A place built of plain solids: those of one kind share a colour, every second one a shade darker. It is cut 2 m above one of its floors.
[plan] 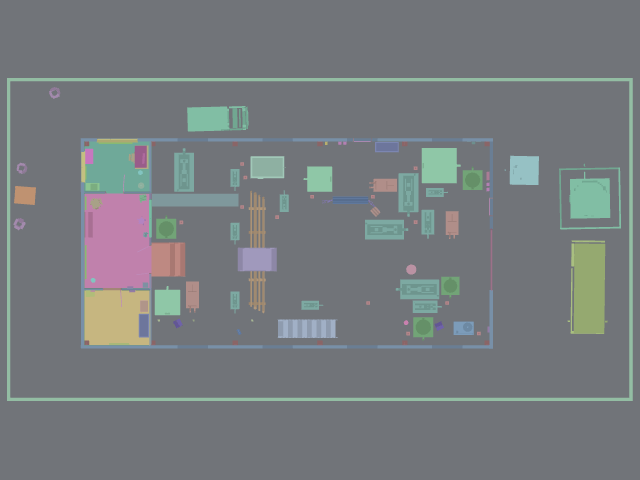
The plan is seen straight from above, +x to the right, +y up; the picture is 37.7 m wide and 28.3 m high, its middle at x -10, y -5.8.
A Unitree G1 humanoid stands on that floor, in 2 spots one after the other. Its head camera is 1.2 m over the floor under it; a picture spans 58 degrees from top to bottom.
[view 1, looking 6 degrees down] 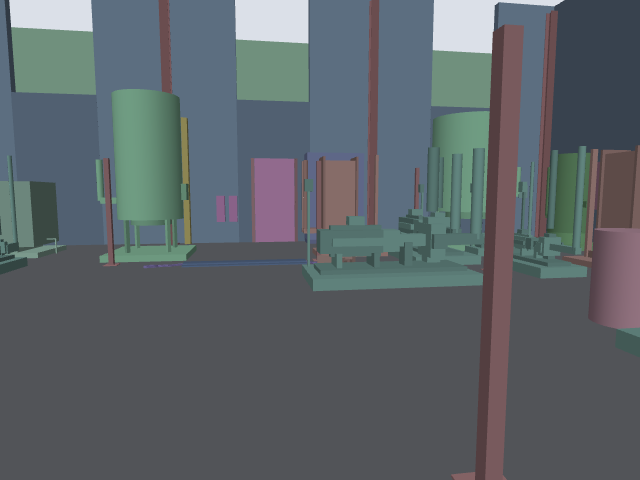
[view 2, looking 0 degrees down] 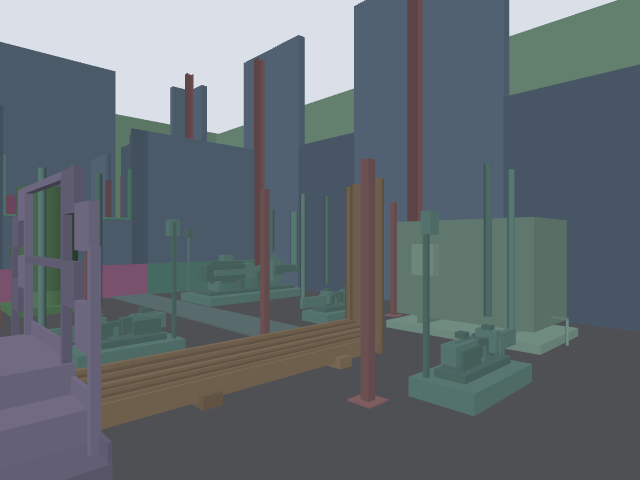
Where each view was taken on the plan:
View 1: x -8.09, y -11.03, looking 81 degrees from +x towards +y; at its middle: pump_unit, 5.80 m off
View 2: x -10.45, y -6.95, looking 136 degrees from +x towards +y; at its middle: wall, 10.01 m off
